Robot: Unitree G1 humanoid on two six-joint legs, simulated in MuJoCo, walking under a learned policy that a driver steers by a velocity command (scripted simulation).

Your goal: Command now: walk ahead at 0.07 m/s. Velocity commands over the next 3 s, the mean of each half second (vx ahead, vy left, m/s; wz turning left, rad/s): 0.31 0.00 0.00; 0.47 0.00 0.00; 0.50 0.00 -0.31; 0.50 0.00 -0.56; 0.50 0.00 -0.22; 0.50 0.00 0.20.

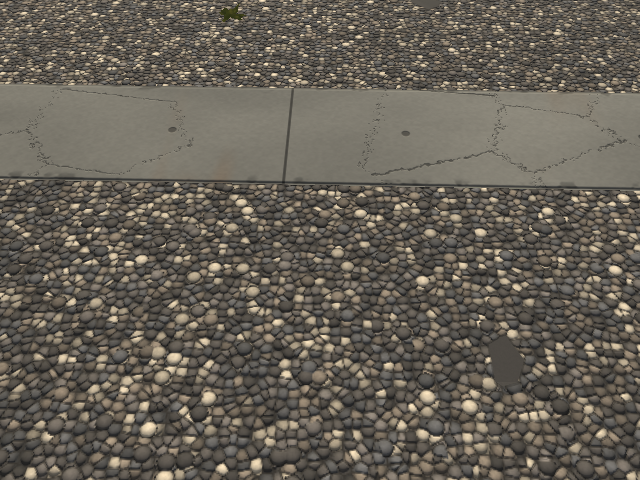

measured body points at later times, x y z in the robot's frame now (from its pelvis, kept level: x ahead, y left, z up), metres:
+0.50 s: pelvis +0.13 +0.02 +0.00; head +0.15 +0.04 +0.45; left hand +0.29 +0.27 -0.12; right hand +0.03 -0.21 -0.14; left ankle +0.02 +0.12 -0.74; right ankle +0.25 -0.13 -0.68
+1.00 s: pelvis +0.42 -0.03 +0.01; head +0.43 -0.03 +0.46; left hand +0.41 +0.23 -0.13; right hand +0.57 -0.29 -0.11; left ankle +0.58 +0.15 -0.67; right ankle +0.39 -0.11 -0.74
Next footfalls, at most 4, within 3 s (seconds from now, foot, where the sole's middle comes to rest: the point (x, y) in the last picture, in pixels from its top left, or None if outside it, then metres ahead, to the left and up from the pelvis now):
0.68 right None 0.43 -0.11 -0.78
1.22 left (279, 381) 0.74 0.13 -0.78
1.76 right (407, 302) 0.96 -0.19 -0.78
2.26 left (388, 201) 1.33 -0.17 -0.78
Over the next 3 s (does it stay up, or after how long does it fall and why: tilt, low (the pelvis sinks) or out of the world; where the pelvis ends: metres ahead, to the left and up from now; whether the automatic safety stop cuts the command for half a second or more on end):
stays up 1.43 -0.41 0.00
